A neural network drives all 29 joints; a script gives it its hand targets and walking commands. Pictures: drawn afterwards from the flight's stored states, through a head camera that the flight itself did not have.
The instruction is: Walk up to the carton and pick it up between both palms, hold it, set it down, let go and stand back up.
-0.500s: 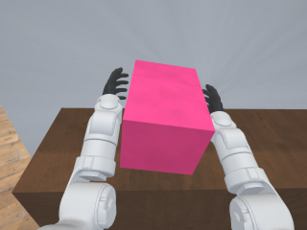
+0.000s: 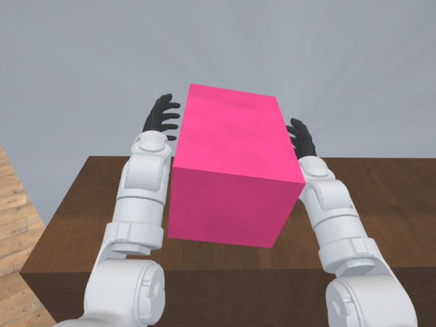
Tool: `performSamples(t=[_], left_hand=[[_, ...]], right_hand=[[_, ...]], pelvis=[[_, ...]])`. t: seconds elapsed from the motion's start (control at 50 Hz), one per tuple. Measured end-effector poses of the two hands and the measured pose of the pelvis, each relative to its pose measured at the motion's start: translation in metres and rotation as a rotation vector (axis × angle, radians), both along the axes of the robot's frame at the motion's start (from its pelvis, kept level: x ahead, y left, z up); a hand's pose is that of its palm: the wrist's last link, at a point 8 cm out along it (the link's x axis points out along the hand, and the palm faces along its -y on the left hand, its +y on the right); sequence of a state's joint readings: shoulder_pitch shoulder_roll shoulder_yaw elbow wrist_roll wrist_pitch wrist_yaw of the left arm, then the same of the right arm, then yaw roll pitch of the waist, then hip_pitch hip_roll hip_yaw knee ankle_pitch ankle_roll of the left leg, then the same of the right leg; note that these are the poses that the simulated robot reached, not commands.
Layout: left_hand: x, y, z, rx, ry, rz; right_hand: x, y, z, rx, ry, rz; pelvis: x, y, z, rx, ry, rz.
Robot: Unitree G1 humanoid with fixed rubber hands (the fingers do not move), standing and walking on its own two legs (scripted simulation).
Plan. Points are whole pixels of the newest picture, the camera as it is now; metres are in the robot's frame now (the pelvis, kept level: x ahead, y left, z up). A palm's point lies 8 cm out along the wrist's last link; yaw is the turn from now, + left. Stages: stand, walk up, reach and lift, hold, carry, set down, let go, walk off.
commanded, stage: hold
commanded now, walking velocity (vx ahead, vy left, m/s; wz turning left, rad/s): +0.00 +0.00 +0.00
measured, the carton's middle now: (227, 159) +0.39 +0.00 +0.18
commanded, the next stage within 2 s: none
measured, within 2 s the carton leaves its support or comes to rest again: neither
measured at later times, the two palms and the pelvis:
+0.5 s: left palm (154, 135) +0.38 +0.14 +0.23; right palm (303, 159) +0.37 -0.13 +0.19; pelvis +0.00 +0.00 +0.00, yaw +0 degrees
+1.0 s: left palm (154, 134) +0.38 +0.14 +0.23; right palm (303, 158) +0.37 -0.13 +0.19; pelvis +0.00 +0.00 +0.00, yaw +0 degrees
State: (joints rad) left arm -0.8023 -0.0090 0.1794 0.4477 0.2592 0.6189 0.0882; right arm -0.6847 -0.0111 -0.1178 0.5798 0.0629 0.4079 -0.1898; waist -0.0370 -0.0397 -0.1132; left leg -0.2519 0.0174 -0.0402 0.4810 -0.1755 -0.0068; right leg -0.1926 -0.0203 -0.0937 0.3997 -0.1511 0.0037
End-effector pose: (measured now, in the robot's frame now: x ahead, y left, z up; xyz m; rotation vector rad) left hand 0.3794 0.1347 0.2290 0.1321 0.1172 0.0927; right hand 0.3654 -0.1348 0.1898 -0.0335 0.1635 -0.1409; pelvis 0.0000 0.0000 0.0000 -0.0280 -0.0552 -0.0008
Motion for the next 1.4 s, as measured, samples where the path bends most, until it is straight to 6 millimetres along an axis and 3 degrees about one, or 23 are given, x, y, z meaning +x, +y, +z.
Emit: performSamples(t=[1.4], left_hand=[[-0.0012,0.0003,0.0034,0.011,0.005,0.000]], right_hand=[[0.0009,-0.0001,0.0031,-0.003,-0.011,0.005]], pelvis=[[-0.0002,-0.0017,0.0003,0.002,-0.002,0.001]])
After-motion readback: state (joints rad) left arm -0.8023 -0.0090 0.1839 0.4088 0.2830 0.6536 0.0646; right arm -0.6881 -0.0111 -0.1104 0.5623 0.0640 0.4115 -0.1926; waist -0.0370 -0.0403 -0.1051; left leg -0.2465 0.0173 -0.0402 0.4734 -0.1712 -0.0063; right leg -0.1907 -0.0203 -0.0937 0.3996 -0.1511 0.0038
